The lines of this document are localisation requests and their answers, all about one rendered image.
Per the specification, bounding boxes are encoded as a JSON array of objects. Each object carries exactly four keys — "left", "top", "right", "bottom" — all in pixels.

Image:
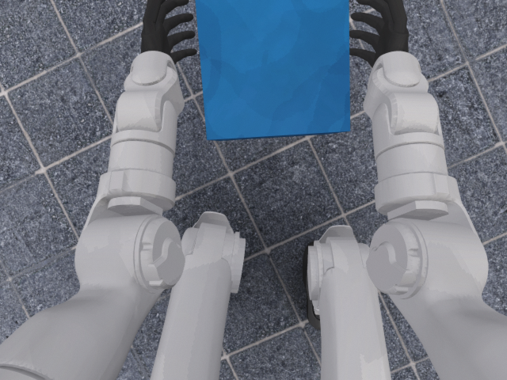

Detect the robot right forearm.
[{"left": 363, "top": 51, "right": 489, "bottom": 269}]

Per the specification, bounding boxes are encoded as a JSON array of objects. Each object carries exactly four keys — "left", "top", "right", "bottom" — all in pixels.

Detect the robot right hand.
[{"left": 349, "top": 0, "right": 409, "bottom": 68}]

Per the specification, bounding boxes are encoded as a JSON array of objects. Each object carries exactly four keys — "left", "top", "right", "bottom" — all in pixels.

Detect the robot left upper arm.
[{"left": 0, "top": 214, "right": 185, "bottom": 380}]

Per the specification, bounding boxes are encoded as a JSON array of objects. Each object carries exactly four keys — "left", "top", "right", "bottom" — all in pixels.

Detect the robot right shin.
[{"left": 312, "top": 225, "right": 370, "bottom": 315}]

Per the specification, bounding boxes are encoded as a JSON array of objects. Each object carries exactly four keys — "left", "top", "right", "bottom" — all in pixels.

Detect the left robot thigh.
[{"left": 150, "top": 222, "right": 246, "bottom": 380}]

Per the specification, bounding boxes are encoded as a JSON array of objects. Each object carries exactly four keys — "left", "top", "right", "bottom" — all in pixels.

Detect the robot left hand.
[{"left": 141, "top": 0, "right": 197, "bottom": 65}]

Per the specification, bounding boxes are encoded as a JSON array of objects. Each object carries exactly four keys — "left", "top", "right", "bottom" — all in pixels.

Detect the robot right upper arm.
[{"left": 366, "top": 218, "right": 507, "bottom": 380}]

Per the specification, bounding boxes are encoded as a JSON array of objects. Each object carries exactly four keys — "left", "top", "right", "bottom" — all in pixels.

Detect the robot left forearm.
[{"left": 74, "top": 51, "right": 185, "bottom": 273}]

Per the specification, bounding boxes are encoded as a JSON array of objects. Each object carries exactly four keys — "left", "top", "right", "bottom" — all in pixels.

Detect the carton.
[{"left": 196, "top": 0, "right": 350, "bottom": 141}]

